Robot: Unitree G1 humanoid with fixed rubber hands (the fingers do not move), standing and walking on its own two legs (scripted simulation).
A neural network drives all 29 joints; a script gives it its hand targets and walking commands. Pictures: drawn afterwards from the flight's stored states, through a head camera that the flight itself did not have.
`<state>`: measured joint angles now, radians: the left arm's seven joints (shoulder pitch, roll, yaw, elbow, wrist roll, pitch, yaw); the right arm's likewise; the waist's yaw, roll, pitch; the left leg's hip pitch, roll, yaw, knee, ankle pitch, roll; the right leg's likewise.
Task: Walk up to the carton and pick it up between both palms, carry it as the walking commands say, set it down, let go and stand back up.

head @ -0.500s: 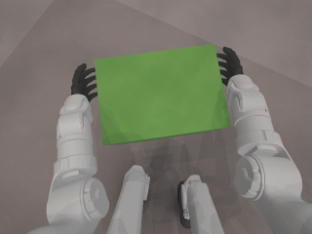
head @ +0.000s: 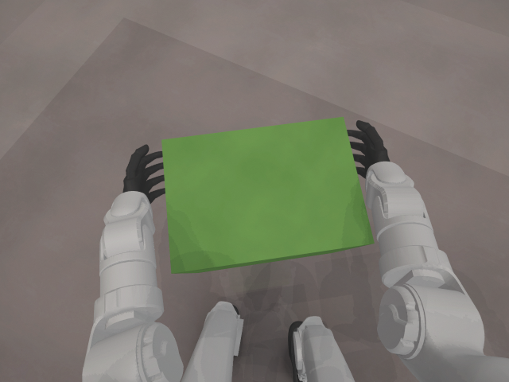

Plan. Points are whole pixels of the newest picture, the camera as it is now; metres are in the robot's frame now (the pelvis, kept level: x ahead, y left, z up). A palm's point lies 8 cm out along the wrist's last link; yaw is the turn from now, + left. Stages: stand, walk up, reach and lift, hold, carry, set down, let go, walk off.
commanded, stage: reach and lift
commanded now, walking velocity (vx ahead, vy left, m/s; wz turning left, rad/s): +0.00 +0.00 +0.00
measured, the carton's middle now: (260, 205) +0.41 +0.06 -0.14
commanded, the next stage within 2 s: none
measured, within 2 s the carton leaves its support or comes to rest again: neither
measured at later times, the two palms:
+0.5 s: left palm (122, 194) +0.35 +0.24 +0.02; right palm (402, 165) +0.43 -0.13 +0.02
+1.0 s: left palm (91, 195) +0.33 +0.24 +0.09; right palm (431, 157) +0.41 -0.13 +0.10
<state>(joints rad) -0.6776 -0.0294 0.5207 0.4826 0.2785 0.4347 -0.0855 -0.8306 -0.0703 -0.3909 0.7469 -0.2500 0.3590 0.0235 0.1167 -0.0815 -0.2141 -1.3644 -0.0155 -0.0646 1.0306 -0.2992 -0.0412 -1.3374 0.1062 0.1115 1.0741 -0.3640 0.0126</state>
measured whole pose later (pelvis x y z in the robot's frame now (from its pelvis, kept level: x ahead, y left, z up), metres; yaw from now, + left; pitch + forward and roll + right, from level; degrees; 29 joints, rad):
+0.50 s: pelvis +0.03 +0.00 +0.06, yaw +0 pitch +27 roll +0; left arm -0.48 -0.09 0.49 0.41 0.30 0.43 -0.08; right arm -0.61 -0.02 -0.38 0.67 -0.27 0.35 0.08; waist 0.12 -0.07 -0.19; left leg -0.97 -0.01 -0.06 0.72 -0.22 -0.04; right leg -0.95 0.09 0.13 0.77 -0.28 0.00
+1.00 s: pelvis +0.05 -0.01 +0.10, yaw +1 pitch +14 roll +0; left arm -0.31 -0.10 0.44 0.33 0.30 0.49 -0.09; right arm -0.43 0.03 -0.30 0.56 -0.26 0.43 0.06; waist 0.13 -0.04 -0.15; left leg -0.54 0.00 -0.08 0.47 -0.17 -0.04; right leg -0.51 0.07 0.11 0.51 -0.23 -0.02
